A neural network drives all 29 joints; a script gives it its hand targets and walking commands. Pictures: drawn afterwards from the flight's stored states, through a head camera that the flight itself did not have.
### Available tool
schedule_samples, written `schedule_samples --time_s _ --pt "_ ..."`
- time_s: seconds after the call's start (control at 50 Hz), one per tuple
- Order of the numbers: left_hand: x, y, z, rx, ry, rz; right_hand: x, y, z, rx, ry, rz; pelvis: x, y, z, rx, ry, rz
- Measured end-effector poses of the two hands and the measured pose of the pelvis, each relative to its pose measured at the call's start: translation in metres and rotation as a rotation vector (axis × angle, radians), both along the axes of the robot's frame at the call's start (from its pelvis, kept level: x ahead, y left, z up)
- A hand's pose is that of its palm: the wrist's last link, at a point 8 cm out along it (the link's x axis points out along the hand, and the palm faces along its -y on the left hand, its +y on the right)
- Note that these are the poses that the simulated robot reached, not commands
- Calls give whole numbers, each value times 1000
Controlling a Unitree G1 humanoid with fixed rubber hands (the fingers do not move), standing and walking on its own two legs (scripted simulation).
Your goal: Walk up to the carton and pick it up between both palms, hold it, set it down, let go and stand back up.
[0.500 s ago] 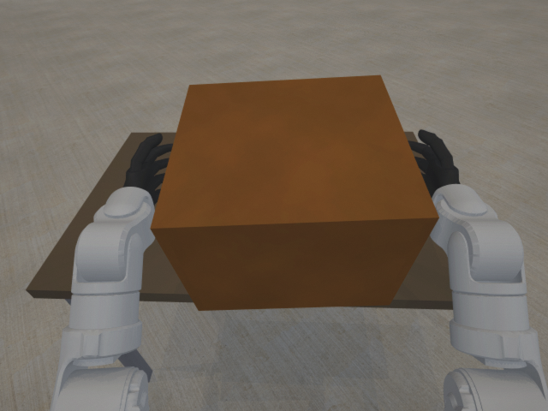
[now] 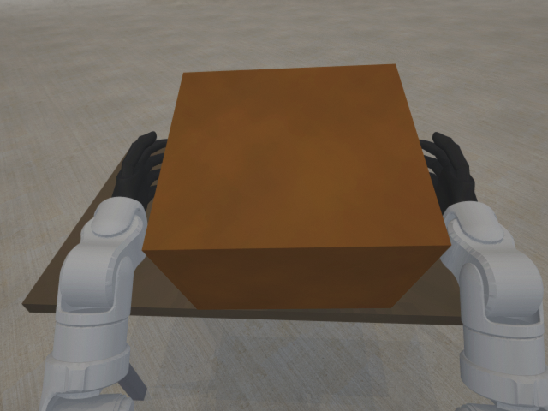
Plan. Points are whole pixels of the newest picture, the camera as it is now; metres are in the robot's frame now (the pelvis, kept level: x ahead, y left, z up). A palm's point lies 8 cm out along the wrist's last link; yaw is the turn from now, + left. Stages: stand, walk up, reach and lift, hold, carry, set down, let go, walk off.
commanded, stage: hold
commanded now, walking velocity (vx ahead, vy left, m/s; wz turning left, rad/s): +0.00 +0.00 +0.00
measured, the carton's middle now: (290, 194) +0.36 +0.01 +0.17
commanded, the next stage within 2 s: none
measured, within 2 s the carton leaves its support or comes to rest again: neither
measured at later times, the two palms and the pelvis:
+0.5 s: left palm (161, 205) +0.34 +0.19 +0.17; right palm (437, 190) +0.35 -0.20 +0.19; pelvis -0.02 -0.01 +0.00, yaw +0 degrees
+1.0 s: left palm (167, 164) +0.38 +0.18 +0.21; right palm (444, 161) +0.37 -0.20 +0.22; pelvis +0.01 +0.00 +0.00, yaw -1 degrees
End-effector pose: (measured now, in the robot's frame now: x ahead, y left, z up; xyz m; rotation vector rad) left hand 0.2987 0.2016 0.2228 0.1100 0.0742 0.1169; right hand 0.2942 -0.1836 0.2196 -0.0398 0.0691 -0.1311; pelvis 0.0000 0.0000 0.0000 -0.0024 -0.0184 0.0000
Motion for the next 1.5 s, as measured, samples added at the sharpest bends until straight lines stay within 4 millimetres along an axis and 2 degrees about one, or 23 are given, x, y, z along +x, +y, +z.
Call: schedule_samples --time_s 0.06,0.14,0.2,0.26,0.32,0.36,0.42,0.54,0.6,0.64,0.74,0.8,0.86,0.96,1.02,1.06,1.18,1.24,1.3,1.34,1.44,1.5 --pt "-5 -4 11 10 -15 -23 -10 -4 9 -10 -18 -11 -6 1 0 0 -26 2" --pt "-2 -11 3 -3 48 -48 -9 -14 3 -2 37 -9 -17 -1 -2 2 -57 7" --pt "4 -18 -20 -20 123 -69 -1 -23 -16 5 108 1 -25 -5 -3 6 -64 7" --pt "8 -22 -55 -61 205 -55 8 -28 -43 35 174 7 -32 -9 -6 4 -56 1" --pt "7 -23 -86 -84 254 2 16 -24 -68 61 218 11 -36 -13 -7 2 -31 -4" --pt "8 -20 -95 -96 251 36 23 -21 -75 67 214 20 -36 -14 -7 3 -1 -4" --pt "17 -15 -88 -106 190 52 38 -15 -67 60 153 40 -34 -15 -5 4 43 2" --pt "50 -12 -33 -51 21 32 65 -13 -20 33 -16 43 -16 -10 -2 1 91 6" --pt "64 -13 -26 -44 27 13 72 -15 -18 1 -7 28 -6 -7 0 2 75 4" --pt "71 -15 -37 -44 76 1 74 -17 -31 -13 44 17 0 -6 0 3 62 2" --pt "75 -19 -91 -65 214 -15 69 -21 -83 -7 184 -7 8 -3 1 3 63 -6" --pt "72 -21 -105 -74 212 -15 65 -22 -97 16 182 -18 9 -1 1 3 90 -9" --pt "74 -21 -90 -81 121 -13 68 -21 -80 28 90 -19 7 1 1 2 114 -10" --pt "79 -20 -25 -51 -75 -5 76 -20 -14 16 -105 -7 7 2 0 3 121 -16" --pt "78 -18 -6 -32 -79 3 79 -19 4 -22 -106 2 7 0 0 3 87 -14" --pt "77 -17 -14 -20 -14 6 80 -18 -5 -39 -35 15 4 -1 1 2 57 -12" --pt "61 -15 -92 -62 251 23 65 -16 -93 7 262 21 -12 -5 1 2 46 -12" --pt "53 -14 -112 -91 265 32 57 -14 -114 39 277 12 -21 -5 0 1 85 -8" --pt "53 -13 -102 -113 174 25 57 -14 -99 41 185 6 -26 -4 -1 1 118 -4" --pt "57 -14 -80 -111 83 14 60 -15 -74 37 93 4 -27 -4 -1 2 133 -4" --pt "66 -14 -8 -80 -107 -20 63 -14 1 17 -101 -7 -21 -1 -1 3 133 -12" --pt "69 -13 13 -65 -103 -26 64 -14 19 4 -96 -14 -17 0 0 3 94 -13"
